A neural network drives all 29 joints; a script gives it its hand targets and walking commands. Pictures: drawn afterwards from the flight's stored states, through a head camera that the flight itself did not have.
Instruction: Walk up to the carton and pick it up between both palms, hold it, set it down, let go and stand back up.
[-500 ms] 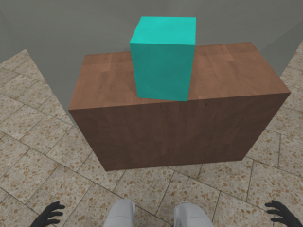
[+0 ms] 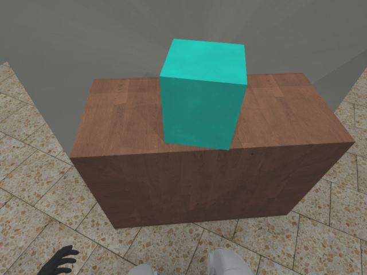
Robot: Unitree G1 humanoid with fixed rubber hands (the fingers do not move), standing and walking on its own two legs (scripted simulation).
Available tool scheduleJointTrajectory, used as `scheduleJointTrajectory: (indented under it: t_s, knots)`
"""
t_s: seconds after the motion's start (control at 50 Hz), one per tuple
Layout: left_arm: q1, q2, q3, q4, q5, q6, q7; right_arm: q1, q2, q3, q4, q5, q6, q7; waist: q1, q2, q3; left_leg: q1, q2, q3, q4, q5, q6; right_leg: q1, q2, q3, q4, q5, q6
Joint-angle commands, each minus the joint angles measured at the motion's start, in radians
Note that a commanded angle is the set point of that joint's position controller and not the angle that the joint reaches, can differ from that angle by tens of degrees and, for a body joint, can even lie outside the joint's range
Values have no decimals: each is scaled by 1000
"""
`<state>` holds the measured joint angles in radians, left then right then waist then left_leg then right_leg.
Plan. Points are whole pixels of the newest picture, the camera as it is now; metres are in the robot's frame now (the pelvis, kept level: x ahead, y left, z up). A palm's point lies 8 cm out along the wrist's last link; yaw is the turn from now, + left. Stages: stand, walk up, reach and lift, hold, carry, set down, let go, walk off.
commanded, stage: walk up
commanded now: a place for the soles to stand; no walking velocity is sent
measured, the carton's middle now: (202, 96) +0.60 -0.04 +0.04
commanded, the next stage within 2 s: stand in 1.64 s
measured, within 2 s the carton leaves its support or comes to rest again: neither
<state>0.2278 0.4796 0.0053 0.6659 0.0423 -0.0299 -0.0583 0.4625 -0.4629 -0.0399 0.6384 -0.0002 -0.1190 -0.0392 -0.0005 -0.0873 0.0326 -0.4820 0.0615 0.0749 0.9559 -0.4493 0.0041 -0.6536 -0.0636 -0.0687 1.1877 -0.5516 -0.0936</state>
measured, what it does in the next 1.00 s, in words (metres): walks ahead: right foot, then left foot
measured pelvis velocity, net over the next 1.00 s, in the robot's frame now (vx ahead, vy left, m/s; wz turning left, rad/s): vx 0.17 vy -0.07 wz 0.04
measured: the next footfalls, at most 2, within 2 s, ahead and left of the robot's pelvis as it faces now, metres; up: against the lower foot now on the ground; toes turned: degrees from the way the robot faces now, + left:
right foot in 0.10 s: +0.15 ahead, -0.12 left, +0.00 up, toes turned -6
left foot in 0.50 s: +0.25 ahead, +0.10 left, +0.00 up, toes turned +6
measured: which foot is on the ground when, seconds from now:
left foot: down 0.00-0.10, up 0.12-0.48, down 0.50-1.00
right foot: up 0.00-0.08, down 0.10-0.50, up 0.52-0.72, down 0.74-1.00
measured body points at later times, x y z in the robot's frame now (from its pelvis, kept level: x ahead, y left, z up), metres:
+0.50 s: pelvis +0.13 -0.05 -0.01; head +0.16 -0.02 +0.44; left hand +0.22 +0.28 -0.11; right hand +0.27 -0.37 -0.06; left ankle +0.20 +0.09 -0.68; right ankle +0.11 -0.12 -0.68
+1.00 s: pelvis +0.17 -0.07 -0.02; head +0.21 -0.05 +0.43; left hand +0.29 +0.26 -0.11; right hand +0.33 -0.40 -0.07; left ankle +0.21 +0.09 -0.68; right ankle +0.22 -0.16 -0.68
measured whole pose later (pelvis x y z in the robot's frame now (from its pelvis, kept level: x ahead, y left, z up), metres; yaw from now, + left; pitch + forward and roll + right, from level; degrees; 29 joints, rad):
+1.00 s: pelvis +0.17 -0.07 -0.02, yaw +2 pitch -1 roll +2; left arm 0.21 0.48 0.02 0.69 0.03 -0.03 -0.02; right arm 0.25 -0.46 -0.04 0.64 0.00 -0.07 -0.07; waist 0.01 -0.08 0.09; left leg -0.55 0.06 0.03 1.06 -0.49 0.00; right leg -0.58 -0.07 -0.10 1.12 -0.52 -0.06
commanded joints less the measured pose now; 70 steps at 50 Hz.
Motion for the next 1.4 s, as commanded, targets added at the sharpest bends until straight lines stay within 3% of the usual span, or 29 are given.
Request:
scheduleJointTrajectory:
  t_s: [0.0,0.06,0.08,0.1,0.12,0.16,0.22,0.3,0.4,0.46,0.48,0.5,0.52,0.58,0.64,0.7,0.72,0.74,0.78,0.94,1.02,1.06,1.1,1.16,1.22,1.26,1.3,1.34,1.38]
  knots:
    - [-80,231,135,-58,4,-16,-17,-9,-372,-143,-2,-35,-40,-25,-29,220,43,135,338,-589,-535,-336,308,-205,-90,120,-62,79,68]
    - [137,223,152,16,-4,-23,-18,-156,-340,-127,-30,-40,-21,-15,109,225,-65,-220,214,-309,-348,-303,201,369,-10,28,-251,159,64]
    - [270,237,169,80,-6,-32,-5,-162,-277,-110,-22,-55,-3,-8,166,66,-94,-322,126,-147,-41,-224,149,549,50,38,-419,31,67]
    - [356,305,188,86,14,-35,11,-188,-119,-59,-40,-36,3,-2,232,-292,-38,-544,-12,10,415,-149,64,574,-112,374,-645,-319,60]
    - [297,364,185,34,-8,-44,17,-209,-154,-56,-78,-10,3,-10,187,-243,32,-650,-97,-101,502,-126,41,443,-309,895,-963,-514,-23]
    - [149,352,178,24,-20,-42,20,-159,-270,-92,-7,-16,3,-18,96,9,100,-579,-1,-137,482,6,37,410,-344,827,-943,-436,-12]
    - [102,279,161,11,-14,-41,27,-78,-256,-102,75,-7,9,-3,60,-80,54,-382,53,-73,342,88,26,344,-239,548,-848,-151,12]
    - [136,294,163,14,-10,-31,25,-164,-254,-104,55,-1,17,2,85,-28,72,-391,48,-50,274,42,25,390,-267,527,-832,-156,-20]
    - [159,283,153,14,-7,-16,37,-235,-225,-85,4,0,-7,-15,107,-115,48,-351,24,13,87,-85,33,507,-246,393,-662,443,-75]
    - [-36,245,122,-34,-18,-9,40,20,-206,-93,85,-3,-28,-29,-63,17,-72,185,-65,55,-182,174,78,181,-134,123,-308,780,-24]
    - [-44,184,100,-52,-31,-17,40,159,-267,-117,115,-20,-32,-42,-125,136,-191,432,16,-132,-247,206,131,43,-87,65,-41,781,30]
    - [-47,129,88,-78,-30,-17,37,200,-388,-146,91,-25,-32,-55,-156,372,-215,551,264,-626,-417,285,260,-229,22,74,195,400,78]
    - [-108,204,103,-88,-25,-5,49,140,-411,-148,84,-1,-23,-56,-149,278,-187,536,384,-819,-476,411,353,-265,44,154,259,-46,82]
    - [-60,191,104,-31,-7,11,58,-2,-291,-101,50,-15,-12,-70,-49,164,-81,377,330,-565,-340,591,321,-251,-59,168,171,-58,65]
    - [-23,164,99,0,-26,7,45,-99,-298,-85,18,-21,-19,-63,-13,259,-91,176,304,-439,-259,714,289,-73,-68,99,-2,-27,58]
    - [91,166,120,56,-24,-13,50,-267,-283,-80,1,-3,2,-49,74,254,-128,-97,223,-245,-140,474,194,289,-6,16,-305,260,62]
    - [139,197,137,80,-11,-16,54,-252,-228,-67,12,1,19,-41,92,125,-131,-236,149,-133,-1,182,126,414,-11,104,-464,213,76]
    - [112,276,139,65,3,-22,58,-241,-152,-47,-2,7,36,-33,81,-193,-81,-388,-7,18,265,-75,38,353,-237,514,-702,77,30]
    - [21,326,143,51,-8,-21,67,-281,-246,-69,14,11,51,-43,66,-16,-25,-355,-8,-122,224,-139,35,276,-341,688,-803,-113,-71]
    - [-79,241,113,32,-16,-12,60,-152,-230,-79,100,-5,11,-27,1,47,-104,-11,-7,-38,-72,180,41,215,-194,312,-477,266,3]
    - [-72,178,92,36,-32,-2,64,-174,-297,-81,94,-15,7,-31,-11,213,-187,136,197,-419,-248,288,203,113,-42,98,-236,259,81]
    - [-45,193,96,62,-15,-15,66,-267,-279,-78,72,-6,22,-35,35,124,-119,-10,151,-344,-157,297,170,210,-68,165,-351,326,87]
    - [10,243,107,83,-16,-24,64,-301,-217,-57,56,6,35,-38,70,-104,-89,-204,-5,-31,88,131,40,317,-199,380,-614,247,29]
    - [-24,289,122,68,-1,-20,63,-277,-237,-61,61,0,40,-35,55,-12,-54,-251,1,-53,107,-128,40,288,-326,568,-717,90,-55]
    - [-141,238,107,46,0,-6,56,-168,-218,-77,103,-8,17,-17,-34,45,7,30,-34,-29,-61,6,59,5,-211,354,-635,-147,-13]
    - [-181,167,95,16,-7,1,47,-71,-282,-91,117,-20,3,-21,-74,287,-55,144,96,-302,-313,-54,118,-68,-61,115,-310,-67,51]
    - [-128,167,93,28,-18,4,54,-154,-353,-100,92,-34,2,-27,-37,310,-98,120,295,-657,-448,2,279,-29,-16,73,-143,-66,55]
    - [-63,176,95,67,-21,-10,50,-262,-329,-86,70,-22,9,-36,30,228,-52,-24,229,-492,-331,100,240,138,-32,86,-277,93,55]
    - [62,244,117,102,-11,-64,70,-371,-171,-44,35,-14,47,-5,105,3,-45,-377,-18,-121,81,46,50,448,-204,443,-690,20,38]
